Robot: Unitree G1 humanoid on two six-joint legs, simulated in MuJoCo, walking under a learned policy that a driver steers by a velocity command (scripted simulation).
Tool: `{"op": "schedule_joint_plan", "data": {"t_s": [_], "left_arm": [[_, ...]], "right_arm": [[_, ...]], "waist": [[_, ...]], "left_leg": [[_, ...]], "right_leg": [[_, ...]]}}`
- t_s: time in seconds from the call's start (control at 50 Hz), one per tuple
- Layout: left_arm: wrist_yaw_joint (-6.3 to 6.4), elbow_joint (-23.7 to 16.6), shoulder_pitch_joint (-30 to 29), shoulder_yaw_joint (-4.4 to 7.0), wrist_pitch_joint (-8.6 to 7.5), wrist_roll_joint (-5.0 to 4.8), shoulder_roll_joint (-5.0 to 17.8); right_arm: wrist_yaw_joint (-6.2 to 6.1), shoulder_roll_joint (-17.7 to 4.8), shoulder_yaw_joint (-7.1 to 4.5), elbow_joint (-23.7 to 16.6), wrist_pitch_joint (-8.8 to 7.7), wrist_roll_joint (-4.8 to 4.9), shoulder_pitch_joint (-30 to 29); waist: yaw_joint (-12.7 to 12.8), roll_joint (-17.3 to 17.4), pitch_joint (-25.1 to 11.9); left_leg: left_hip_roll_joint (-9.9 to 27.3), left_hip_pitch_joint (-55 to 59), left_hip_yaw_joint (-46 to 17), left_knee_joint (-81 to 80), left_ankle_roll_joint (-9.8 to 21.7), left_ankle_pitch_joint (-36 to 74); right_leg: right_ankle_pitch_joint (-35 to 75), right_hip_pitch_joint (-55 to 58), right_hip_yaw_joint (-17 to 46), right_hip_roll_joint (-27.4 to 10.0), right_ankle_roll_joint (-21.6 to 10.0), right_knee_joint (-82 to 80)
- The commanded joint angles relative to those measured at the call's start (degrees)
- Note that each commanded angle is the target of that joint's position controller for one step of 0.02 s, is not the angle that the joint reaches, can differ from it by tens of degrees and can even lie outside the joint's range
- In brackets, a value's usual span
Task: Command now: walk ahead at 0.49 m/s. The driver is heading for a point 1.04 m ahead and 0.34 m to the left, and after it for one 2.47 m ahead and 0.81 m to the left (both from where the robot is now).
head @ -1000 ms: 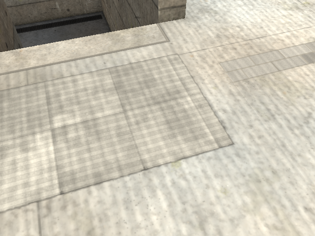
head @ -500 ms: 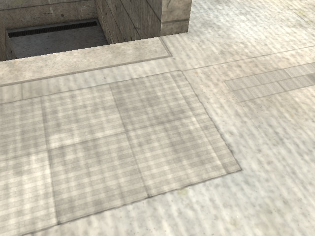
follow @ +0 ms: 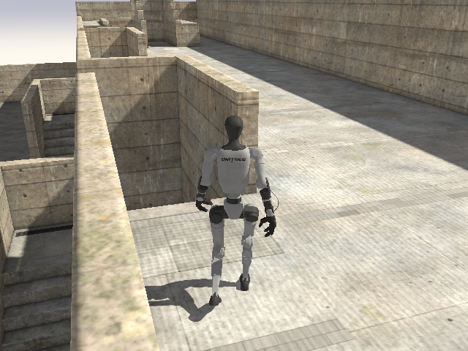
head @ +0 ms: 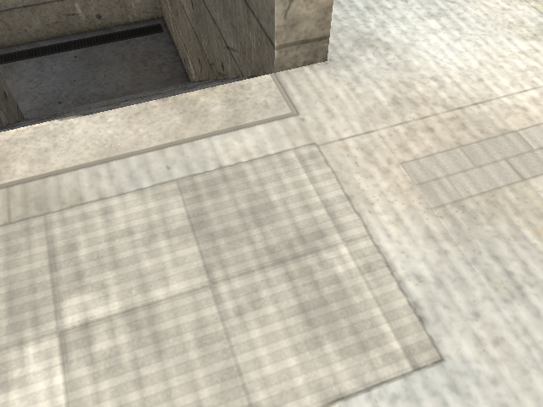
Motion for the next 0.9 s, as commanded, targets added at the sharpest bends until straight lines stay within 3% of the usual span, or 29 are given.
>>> {"op": "schedule_joint_plan", "data": {"t_s": [0.02,0.04,0.06,0.1,0.12,0.2,0.28,0.38,0.4,0.44,0.46,0.48,0.5,0.52,0.54,0.56,0.58,0.6,0.62,0.68,0.72,0.78,0.84,0.9], "left_arm": [[-0.38,1.1,9.4,0.61,-0.57,0.27,4.3],[-0.77,1.1,7.6,0.23,-0.87,0.77,3.4],[-0.93,1.7,6.9,0.07,-1.08,1.18,2.9],[-0.75,3.6,8.8,0.07,-1.4,1.09,3.4],[-0.41,4.4,9.8,0.25,-1.55,1.31,4.5],[1.2,6.2,13.6,0.77,-1.34,1.69,7.2],[2.16,6.4,15.3,0.67,-1.01,1.12,8.4],[2.56,8.1,19.6,1.04,0.87,0.47,9.6],[2.66,8.0,19.3,1.2,1.37,0.32,10.1],[3.03,6.7,16.9,1.62,2.2,0.27,11.7],[3.31,6.0,15.8,1.82,2.68,0.41,12.5],[3.52,5.2,14.5,1.74,3.11,0.41,12.5],[3.63,3.5,14.8,1.16,2.66,0.83,11.6],[2.03,1.2,21.6,-1.77,0.47,2.17,2.1],[1.12,0.3,15.7,-0.6,-2.35,0.01,7.7],[0.83,-2.0,9.9,0.14,-3.57,-1.8,10.0],[1.17,-2.6,8.2,-0.01,-3.93,-1.21,9.6],[1.65,-2.3,8.0,0.49,-3.57,-0.06,9.7],[1.75,-2.6,9.4,0.95,-2.61,0.32,10.0],[2.02,-4.0,9.5,1.07,-0.42,1.44,8.0],[2.37,-6.0,4.9,0.9,-0.03,1.82,7.3],[2.19,-8.1,-1.9,0.43,-0.28,1.42,5.9],[1.84,-10.5,-6.4,0.55,-0.63,1.14,6.3],[1.35,-11.6,-6.4,1.32,-0.93,1.07,8.3]], "right_arm": [[0.18,-8.0,-1.77,-6.6,-2.74,1.47,-5.1],[-0.21,-6.9,-2.19,-6.7,-2.1,0.74,-4.7],[-0.55,-4.9,-2.16,-6.1,-1.15,0.78,-2.0],[-1.1,-3.2,-2.27,-5.8,0.45,1.15,-0.7],[-1.3,-3.6,-2.45,-6.7,0.98,1.08,-2.4],[-1.27,-4.6,-2.97,-10.5,1.21,0.44,-11.1],[-0.07,-3.6,-2.49,-13.3,0.67,0.14,-18.8],[2.01,-2.9,-1.89,-18.2,0.67,0.39,-26.4],[2.48,-3.2,-1.97,-19.2,0.65,0.44,-26.8],[3.18,-4.8,-2.74,-20.2,0.7,0.49,-24.2],[3.3,-6.4,-3.72,-19.6,0.79,0.55,-19.3],[3.11,-9.3,-5.45,-17.4,0.84,0.71,-10.2],[1.97,-15.2,-7.76,-15.5,1.26,0.52,-0.3],[1.65,-20.7,-8.52,-15.9,1.14,0.55,-0.2],[1.38,-15.7,-7.24,-16.5,0.86,-0.03,2.3],[1.13,-12.7,-6.47,-16.5,0.56,-0.47,-0.2],[1.11,-10.9,-5.89,-17.8,0.46,-0.08,-5.1],[1.23,-9.2,-5.35,-19.2,0.52,-0.25,-9.4],[1.18,-8.0,-4.85,-20.2,0.5,-0.76,-11.6],[0.54,-9.6,-5.21,-20.6,0.36,-0.14,-11.1],[-0.38,-11.3,-5.72,-20.4,0.47,0.1,-9.0],[-1.15,-11.5,-5.84,-20.0,1.09,0.47,-6.0],[-1.52,-12.0,-6.02,-19.4,2.0,0.41,-3.7],[-2.38,-11.4,-5.99,-19.7,3.28,0.55,-3.3]], "waist": [[4.1,0.7,-6.3],[1.9,1.2,-4.9],[0.1,-0.8,-4.8],[-0.8,-2.4,-2.7],[-0.8,-2.9,-1.2],[1.4,-2.1,0.6],[3.9,-1.8,1.1],[6.5,-1.4,3.3],[6.1,-1.7,3.2],[3.5,-4.0,0.3],[0.7,-5.3,-3.0],[-4.2,-4.6,-7.9],[-8.0,1.5,-13.8],[-1.0,15.9,-20.4],[-5.0,10.4,-25.2],[-5.2,8.3,-17.1],[-2.5,1.7,-12.3],[0.0,-1.2,-9.3],[2.3,-0.5,-8.4],[3.9,0.6,-5.7],[2.8,1.4,-4.1],[0.1,3.6,-3.4],[-1.6,5.8,-3.0],[-0.9,6.8,-4.7]], "left_leg": [[6.5,-30.2,-2.4,17.5,1.9,9.1],[8.5,-26.8,-2.1,14.3,1.5,12.2],[10.0,-23.2,-2.3,12.1,1.1,13.6],[10.5,-22.3,-1.3,9.5,0.2,13.8],[10.8,-24.3,-1.3,8.1,-0.3,15.3],[10.2,-33.1,-3.4,-2.5,-1.5,26.4],[8.6,-32.1,0.3,-16.4,-1.1,35.6],[7.8,-37.2,3.6,-23.0,0.3,29.2],[7.2,-36.9,4.7,-23.6,0.9,26.1],[4.0,-29.4,8.6,-24.2,2.9,19.8],[1.4,-22.0,10.5,-24.1,4.1,17.8],[-1.4,-9.5,10.9,-27.5,6.0,20.4],[5.3,8.7,-1.8,-30.1,9.8,21.3],[20.1,29.6,-34.9,-35.1,21.0,14.2],[21.8,32.9,-44.1,-42.6,20.9,12.1],[19.7,27.9,-35.1,-42.8,17.5,16.9],[17.3,18.5,-27.2,-43.1,15.5,22.8],[15.3,9.7,-22.0,-44.1,14.3,28.9],[13.6,4.3,-19.0,-45.5,13.7,32.0],[11.1,-3.4,-14.0,-47.9,14.1,37.4],[9.6,-5.2,-11.6,-48.5,13.4,37.9],[6.8,-5.7,-9.8,-47.3,10.4,32.8],[6.0,-5.5,-10.7,-43.1,7.4,37.9],[7.1,-0.5,-15.7,-36.6,5.6,38.3]], "right_leg": [[-1.3,26.6,28.5,-19.5,-10.7,-19.9],[2.3,20.6,23.3,-17.2,-9.7,-21.5],[3.7,17.1,18.4,-15.1,-8.6,-22.7],[6.6,12.7,12.7,-13.8,-8.4,-24.7],[7.9,11.6,10.7,-13.8,-8.4,-25.5],[11.5,15.1,6.0,-14.0,-7.4,-26.1],[12.1,19.2,0.8,-13.7,-5.1,-26.3],[16.1,31.7,-1.7,-17.6,-4.1,-21.4],[19.6,33.3,-2.2,-18.3,-3.6,-19.5],[37.5,33.6,-4.5,-18.4,-2.2,-12.5],[47.2,32.7,-5.8,-17.9,-1.4,-5.1],[49.8,28.9,-7.3,-15.8,0.2,6.9],[34.1,14.9,-7.9,-12.7,2.7,25.3],[-21.2,-11.8,-2.2,0.0,5.9,46.0],[-24.3,-18.4,9.8,-0.2,4.2,51.6],[-19.2,-22.8,10.2,-3.1,2.6,50.5],[-14.0,-20.7,9.7,-5.8,2.2,45.6],[-11.6,-16.4,9.2,-7.5,2.8,41.0],[-10.5,-12.0,9.6,-8.9,3.2,38.2],[-7.7,-9.4,7.9,-8.7,6.0,30.2],[-1.5,-10.5,6.9,-7.6,7.7,22.2],[9.3,-8.2,6.5,-4.9,7.9,8.2],[13.9,-4.0,5.4,-1.2,7.2,0.1],[11.1,-1.9,7.4,0.3,6.0,-4.3]]}}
